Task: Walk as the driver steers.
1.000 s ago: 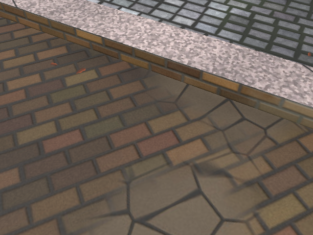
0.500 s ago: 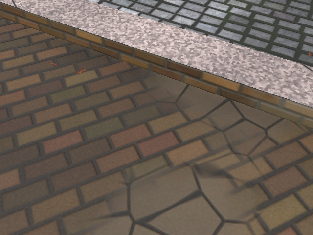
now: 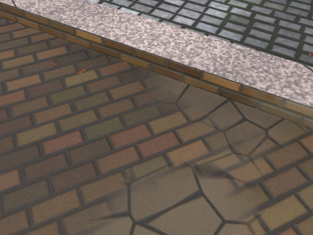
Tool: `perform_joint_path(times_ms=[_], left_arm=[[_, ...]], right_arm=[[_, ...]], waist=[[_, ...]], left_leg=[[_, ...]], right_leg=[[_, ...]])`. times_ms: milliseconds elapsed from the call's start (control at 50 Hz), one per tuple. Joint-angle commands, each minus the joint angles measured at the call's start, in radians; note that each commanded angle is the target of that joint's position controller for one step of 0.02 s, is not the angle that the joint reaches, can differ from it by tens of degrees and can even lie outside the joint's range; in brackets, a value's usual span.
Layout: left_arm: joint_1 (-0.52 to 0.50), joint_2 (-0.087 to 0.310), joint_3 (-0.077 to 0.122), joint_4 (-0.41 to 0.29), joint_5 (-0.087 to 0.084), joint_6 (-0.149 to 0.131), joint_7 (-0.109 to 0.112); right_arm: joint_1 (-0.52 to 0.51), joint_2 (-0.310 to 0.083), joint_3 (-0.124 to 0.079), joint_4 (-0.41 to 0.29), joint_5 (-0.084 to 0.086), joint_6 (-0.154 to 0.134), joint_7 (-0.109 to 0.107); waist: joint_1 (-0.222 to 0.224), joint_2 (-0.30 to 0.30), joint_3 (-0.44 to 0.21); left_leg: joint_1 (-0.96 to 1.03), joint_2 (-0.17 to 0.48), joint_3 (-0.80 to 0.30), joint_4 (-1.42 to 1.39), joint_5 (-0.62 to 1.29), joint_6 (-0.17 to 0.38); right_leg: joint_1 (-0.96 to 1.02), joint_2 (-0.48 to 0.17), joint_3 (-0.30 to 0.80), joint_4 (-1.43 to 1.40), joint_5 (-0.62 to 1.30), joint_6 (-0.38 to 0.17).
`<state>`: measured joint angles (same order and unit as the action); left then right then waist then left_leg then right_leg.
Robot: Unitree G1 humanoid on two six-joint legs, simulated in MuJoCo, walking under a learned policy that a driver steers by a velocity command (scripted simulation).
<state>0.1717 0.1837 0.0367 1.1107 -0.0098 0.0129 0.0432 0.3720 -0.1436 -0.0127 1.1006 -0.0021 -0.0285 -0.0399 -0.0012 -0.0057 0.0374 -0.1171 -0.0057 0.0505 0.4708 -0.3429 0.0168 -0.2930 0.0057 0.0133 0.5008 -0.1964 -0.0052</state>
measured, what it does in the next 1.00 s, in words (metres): walks ahead: left foot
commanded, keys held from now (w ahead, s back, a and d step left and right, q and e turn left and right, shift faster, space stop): no key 0.14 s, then w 0.70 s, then w+e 0.16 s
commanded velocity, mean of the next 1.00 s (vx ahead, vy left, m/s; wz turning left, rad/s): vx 0.31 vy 0.00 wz -0.03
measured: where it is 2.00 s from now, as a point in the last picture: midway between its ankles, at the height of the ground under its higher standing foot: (193, 153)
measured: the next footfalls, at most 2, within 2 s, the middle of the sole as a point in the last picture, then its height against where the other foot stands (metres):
left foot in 0.94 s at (140, 229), level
right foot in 1.52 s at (205, 176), level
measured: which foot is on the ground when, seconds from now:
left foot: down 0.00-0.46, up 0.48-0.92, down 0.94-1.00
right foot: down 0.00-0.94, up 0.96-1.00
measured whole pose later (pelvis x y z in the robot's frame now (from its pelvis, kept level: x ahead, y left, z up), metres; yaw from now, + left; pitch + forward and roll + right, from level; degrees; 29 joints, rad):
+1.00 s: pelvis +0.36 +0.00 -0.02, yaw -2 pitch +2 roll +0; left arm 0.45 0.22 0.03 1.08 -0.02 -0.07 0.01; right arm 0.00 -0.22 -0.05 0.82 0.01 -0.12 0.04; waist 0.05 0.00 0.05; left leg -0.55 0.01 0.07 0.62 -0.10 0.06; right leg -0.05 -0.02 0.04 0.83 -0.52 -0.01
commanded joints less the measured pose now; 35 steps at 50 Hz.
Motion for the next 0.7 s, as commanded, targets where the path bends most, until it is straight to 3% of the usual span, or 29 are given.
perform_joint_path(times_ms=[20, 140, 160, 180, 200, 220, 240, 260, 280, 320, 360, 400, 420, 440, 460, 480, 500, 520, 540, 560, 600, 700], left_arm=[[0.022, 0.092, 0.014, -0.025, 0.0, -0.006, 0.003], [0.028, 0.091, 0.013, -0.024, 0.0, -0.006, 0.003], [0.045, 0.08, 0.011, -0.014, 0.0, -0.005, 0.003], [0.05, 0.084, 0.014, -0.011, -0.004, -0.005, 0.003], [0.044, 0.091, 0.018, -0.016, -0.008, -0.008, 0.002], [0.007, 0.092, 0.019, -0.035, -0.009, -0.019, -0.001], [-0.038, 0.078, 0.016, -0.061, -0.015, -0.037, -0.009], [-0.074, 0.071, 0.013, -0.081, -0.017, -0.055, -0.019], [-0.098, 0.078, 0.015, -0.096, -0.021, -0.07, -0.027], [-0.105, 0.089, 0.019, -0.114, -0.031, -0.094, -0.04], [-0.094, 0.084, 0.022, -0.112, -0.032, -0.109, -0.052], [0.053, 0.076, 0.034, -0.051, -0.032, -0.109, -0.059], [0.165, 0.101, 0.052, -0.014, -0.031, -0.104, -0.056], [0.307, 0.149, 0.075, 0.016, -0.031, -0.103, -0.051], [0.452, 0.282, 0.101, 0.022, -0.021, -0.106, -0.044], [0.437, 0.225, 0.072, 0.028, 0.003, -0.123, -0.055], [0.317, 0.181, 0.051, -0.003, 0.0, -0.137, -0.056], [0.218, 0.132, 0.032, -0.035, -0.002, -0.141, -0.062], [0.159, 0.119, 0.021, -0.053, 0.0, -0.14, -0.069], [0.142, 0.106, 0.013, -0.06, 0.005, -0.138, -0.071], [0.189, 0.102, 0.006, -0.046, 0.01, -0.13, -0.064], [0.257, 0.145, 0.006, -0.047, 0.015, -0.116, -0.033]], right_arm=[[0.106, -0.078, -0.012, -0.003, 0.0, -0.003, -0.002], [0.111, -0.076, -0.012, -0.005, 0.0, -0.003, -0.001], [0.133, -0.071, -0.012, 0.006, 0.002, -0.002, -0.002], [0.139, -0.091, -0.019, 0.008, 0.008, 0.001, -0.004], [0.13, -0.124, -0.03, -0.004, 0.015, 0.002, -0.008], [0.148, -0.15, -0.039, -0.012, 0.023, -0.002, -0.011], [0.154, -0.191, -0.053, -0.019, 0.029, -0.011, -0.011], [0.14, -0.216, -0.064, -0.028, 0.03, -0.022, -0.011], [0.14, -0.204, -0.064, -0.033, 0.021, -0.035, -0.009], [0.125, -0.182, -0.062, -0.044, 0.022, -0.051, 0.002], [0.108, -0.188, -0.063, -0.054, 0.031, -0.048, 0.013], [0.081, -0.204, -0.064, -0.064, 0.032, -0.04, 0.02], [0.072, -0.209, -0.062, -0.07, 0.028, -0.042, 0.021], [0.023, -0.188, -0.053, -0.087, 0.028, -0.048, 0.023], [0.011, -0.104, -0.03, -0.135, 0.024, -0.064, 0.022], [-0.006, -0.085, -0.028, -0.156, 0.04, -0.086, 0.023], [-0.036, -0.122, -0.038, -0.173, 0.066, -0.098, 0.029], [-0.06, -0.146, -0.042, -0.179, 0.065, -0.101, 0.034], [-0.065, -0.152, -0.051, -0.173, 0.05, -0.101, 0.032], [-0.058, -0.166, -0.063, -0.17, 0.036, -0.093, 0.029], [-0.049, -0.149, -0.067, -0.162, 0.034, -0.074, 0.037], [-0.262, -0.119, -0.058, -0.248, 0.022, -0.06, 0.044]], waist=[[0.0, 0.012, 0.019], [0.0, 0.012, 0.02], [-0.002, 0.02, -0.002], [-0.005, 0.041, 0.018], [-0.01, 0.08, 0.053], [-0.031, 0.115, 0.096], [-0.045, 0.169, 0.144], [-0.051, 0.18, 0.189], [-0.055, 0.161, 0.211], [-0.044, 0.124, 0.202], [-0.031, 0.106, 0.158], [0.039, 0.103, 0.101], [0.09, 0.098, 0.052], [0.167, 0.022, -0.006], [0.191, -0.27, -0.101], [0.152, -0.257, -0.138], [0.097, -0.156, -0.031], [0.064, -0.088, 0.015], [0.035, -0.042, 0.041], [0.014, -0.045, 0.048], [0.003, -0.065, 0.05], [0.031, -0.033, 0.083]], left_leg=[[-0.153, 0.043, -0.043, -0.116, 0.117, 0.017], [-0.153, 0.043, -0.044, -0.117, 0.12, 0.018], [-0.143, 0.039, -0.042, -0.13, 0.014, 0.025], [-0.156, 0.044, -0.061, -0.146, -0.14, 0.047], [-0.166, 0.075, -0.114, -0.173, -0.304, 0.084], [-0.155, 0.147, -0.212, -0.232, -0.445, 0.131], [-0.13, 0.258, -0.348, -0.304, -0.511, 0.187], [-0.121, 0.346, -0.443, -0.345, -0.489, 0.231], [-0.068, 0.381, -0.476, -0.352, -0.405, 0.249], [0.043, 0.361, -0.415, -0.318, -0.234, 0.22], [0.012, 0.287, -0.283, -0.284, -0.115, 0.175], [-0.165, 0.214, -0.178, -0.196, -0.034, 0.148], [-0.223, 0.18, -0.142, -0.1, 0.116, 0.131], [-0.304, 0.122, -0.062, 0.145, 0.263, 0.084], [-0.523, -0.014, 0.047, 0.58, 0.099, -0.001], [-0.628, -0.043, -0.131, 0.816, -0.178, 0.018], [-0.724, 0.028, -0.173, 0.905, -0.123, 0.057], [-0.721, 0.083, -0.157, 0.889, -0.014, 0.084], [-0.692, 0.12, -0.14, 0.824, 0.075, 0.092], [-0.636, 0.146, -0.125, 0.759, 0.128, 0.091], [-0.582, 0.156, -0.093, 0.7, 0.17, 0.071], [-0.68, 0.152, -0.058, 0.437, 0.315, 0.011]], right_leg=[[0.12, -0.038, 0.04, -0.048, 0.165, -0.047], [0.121, -0.038, 0.04, -0.047, 0.167, -0.046], [0.128, -0.022, 0.022, -0.04, 0.059, -0.046], [0.098, 0.009, -0.01, -0.005, -0.11, -0.046], [0.027, 0.04, -0.045, 0.048, -0.271, -0.046], [-0.074, 0.047, -0.065, 0.123, -0.324, -0.047], [-0.169, 0.034, -0.089, 0.221, -0.262, -0.05], [-0.251, -0.018, -0.059, 0.306, -0.22, -0.061], [-0.345, -0.055, -0.03, 0.374, -0.257, -0.07], [-0.427, -0.099, -0.005, 0.346, -0.285, -0.082], [-0.269, -0.068, -0.07, 0.196, -0.224, -0.078], [0.066, 0.02, -0.163, 0.084, -0.057, -0.06], [0.218, 0.06, -0.177, 0.071, -0.035, -0.061], [0.368, -0.021, -0.045, 0.004, -0.064, -0.1], [0.535, -0.302, 0.451, -0.207, -0.202, -0.244], [0.517, -0.414, 0.773, -0.351, -0.284, -0.318], [0.439, -0.419, 0.674, -0.335, -0.331, -0.289], [0.362, -0.368, 0.516, -0.332, -0.28, -0.242], [0.294, -0.32, 0.386, -0.347, -0.178, -0.207], [0.242, -0.269, 0.278, -0.362, -0.089, -0.174], [0.205, -0.221, 0.165, -0.373, 0.076, -0.163], [0.22, -0.213, 0.075, -0.4, 0.244, -0.181]])
Over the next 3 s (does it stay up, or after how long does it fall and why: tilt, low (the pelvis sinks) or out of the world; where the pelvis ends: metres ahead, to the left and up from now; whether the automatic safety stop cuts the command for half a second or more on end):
stays up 1.29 -0.37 0.02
